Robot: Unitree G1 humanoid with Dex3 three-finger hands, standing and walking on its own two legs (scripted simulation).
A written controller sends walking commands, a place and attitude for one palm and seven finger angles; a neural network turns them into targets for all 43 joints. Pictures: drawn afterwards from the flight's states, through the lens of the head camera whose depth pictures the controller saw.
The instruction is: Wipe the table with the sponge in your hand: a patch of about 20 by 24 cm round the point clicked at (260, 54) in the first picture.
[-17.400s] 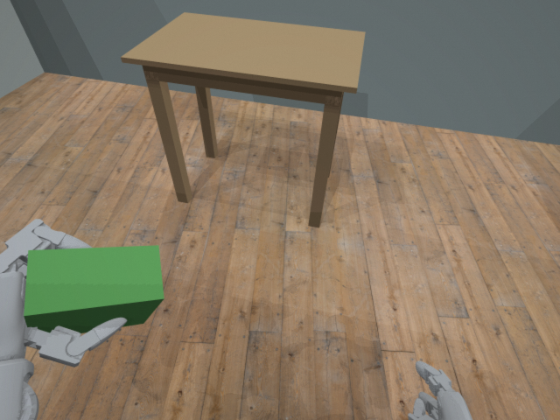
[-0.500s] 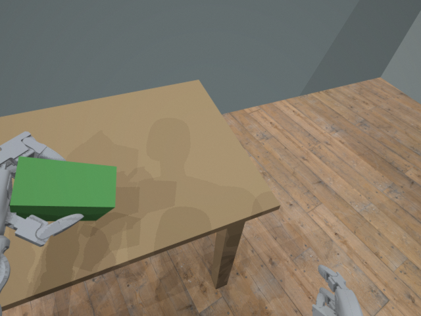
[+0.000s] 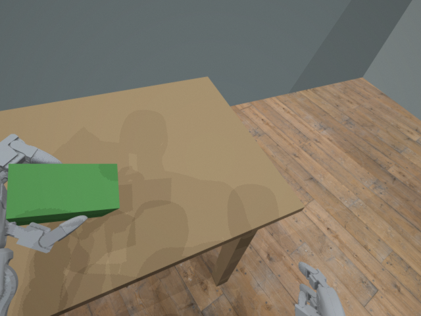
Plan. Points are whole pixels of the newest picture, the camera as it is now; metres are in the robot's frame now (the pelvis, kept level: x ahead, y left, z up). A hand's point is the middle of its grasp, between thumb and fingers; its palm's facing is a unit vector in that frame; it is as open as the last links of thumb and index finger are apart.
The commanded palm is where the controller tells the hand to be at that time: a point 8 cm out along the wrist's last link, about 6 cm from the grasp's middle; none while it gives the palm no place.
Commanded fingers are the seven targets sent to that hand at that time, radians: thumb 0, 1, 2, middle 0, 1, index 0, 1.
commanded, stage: come to a stop and stand still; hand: left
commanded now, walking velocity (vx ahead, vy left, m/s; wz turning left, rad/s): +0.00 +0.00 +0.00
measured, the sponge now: (79, 194) +0.24 +0.23 +0.15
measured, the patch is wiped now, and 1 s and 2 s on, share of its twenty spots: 0.00 0.00 0.00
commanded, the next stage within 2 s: look again from close up in 0.32 s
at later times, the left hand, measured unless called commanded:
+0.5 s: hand (51, 202) +0.22 +0.25 +0.16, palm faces +0.36 -0.84 -0.41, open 10.2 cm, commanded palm +0.16 +0.28 +0.18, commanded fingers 0.00 0.10 1.30 -1.20 -1.60 -1.20 -1.60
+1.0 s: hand (73, 200) +0.23 +0.23 +0.15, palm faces +0.35 -0.86 -0.38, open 10.2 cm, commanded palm +0.17 +0.26 +0.18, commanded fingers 0.00 0.10 1.30 -1.20 -1.60 -1.20 -1.60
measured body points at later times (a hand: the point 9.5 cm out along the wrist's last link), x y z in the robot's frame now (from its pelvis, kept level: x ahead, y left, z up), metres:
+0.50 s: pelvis +0.00 +0.00 +0.00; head +0.01 +0.02 +0.45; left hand +0.19 +0.29 +0.18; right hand +0.17 -0.23 -0.07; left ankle +0.04 +0.04 -0.74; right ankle -0.01 -0.13 -0.74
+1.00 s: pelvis +0.01 -0.02 +0.00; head +0.02 +0.00 +0.45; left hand +0.20 +0.27 +0.17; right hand +0.18 -0.25 -0.06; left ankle +0.04 +0.04 -0.74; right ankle -0.01 -0.13 -0.74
